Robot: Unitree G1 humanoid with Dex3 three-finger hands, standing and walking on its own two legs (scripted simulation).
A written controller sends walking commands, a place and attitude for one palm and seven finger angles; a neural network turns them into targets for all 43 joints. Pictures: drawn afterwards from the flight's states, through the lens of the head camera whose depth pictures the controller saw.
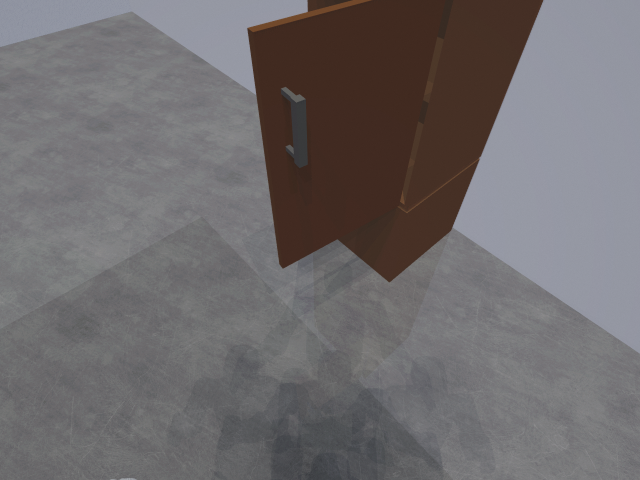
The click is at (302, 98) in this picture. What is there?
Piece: cupboard door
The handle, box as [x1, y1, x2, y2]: [281, 87, 307, 167]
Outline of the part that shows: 281,88 281,93 291,102 293,146 285,146 286,150 294,158 294,162 300,167 307,164 305,99 299,94 295,95 286,87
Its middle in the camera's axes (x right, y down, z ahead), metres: -0.05 -0.20 +0.69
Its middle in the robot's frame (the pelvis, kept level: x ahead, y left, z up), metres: +0.66 +0.08 +0.07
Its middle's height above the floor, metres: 0.85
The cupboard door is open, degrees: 83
